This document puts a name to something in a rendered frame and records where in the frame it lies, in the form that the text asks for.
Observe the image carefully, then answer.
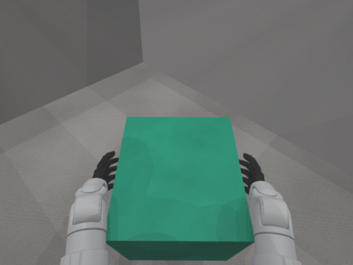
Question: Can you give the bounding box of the robot right forearm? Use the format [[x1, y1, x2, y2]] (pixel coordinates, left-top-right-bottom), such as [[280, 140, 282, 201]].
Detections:
[[249, 181, 302, 265]]

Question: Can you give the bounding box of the right robot hand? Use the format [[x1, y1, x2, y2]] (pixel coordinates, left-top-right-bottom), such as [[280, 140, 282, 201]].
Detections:
[[239, 153, 265, 195]]

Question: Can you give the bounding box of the robot left forearm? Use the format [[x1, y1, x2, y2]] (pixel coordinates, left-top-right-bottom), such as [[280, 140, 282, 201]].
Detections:
[[60, 178, 109, 265]]

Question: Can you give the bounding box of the carton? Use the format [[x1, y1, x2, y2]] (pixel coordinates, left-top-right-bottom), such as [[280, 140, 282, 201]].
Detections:
[[106, 117, 254, 261]]

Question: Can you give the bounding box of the left robot hand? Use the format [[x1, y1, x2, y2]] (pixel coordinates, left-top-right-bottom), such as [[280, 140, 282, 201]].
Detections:
[[93, 151, 119, 191]]

